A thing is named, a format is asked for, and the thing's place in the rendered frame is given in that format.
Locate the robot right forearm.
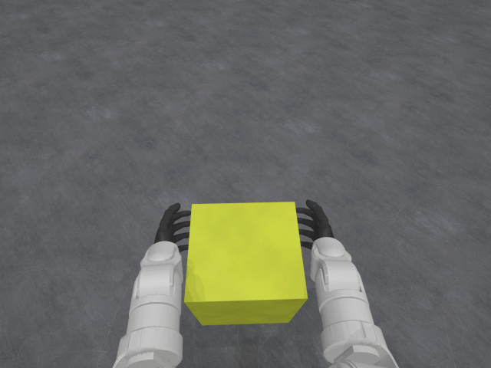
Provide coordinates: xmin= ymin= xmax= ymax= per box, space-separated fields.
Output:
xmin=310 ymin=237 xmax=399 ymax=368

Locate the carton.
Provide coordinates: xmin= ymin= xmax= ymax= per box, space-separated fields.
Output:
xmin=184 ymin=202 xmax=308 ymax=326

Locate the right robot hand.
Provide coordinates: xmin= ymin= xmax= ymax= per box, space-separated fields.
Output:
xmin=295 ymin=199 xmax=334 ymax=249

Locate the left robot hand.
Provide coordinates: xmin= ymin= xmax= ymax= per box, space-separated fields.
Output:
xmin=154 ymin=203 xmax=191 ymax=252

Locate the robot left forearm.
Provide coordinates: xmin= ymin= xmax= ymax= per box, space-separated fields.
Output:
xmin=113 ymin=241 xmax=183 ymax=368

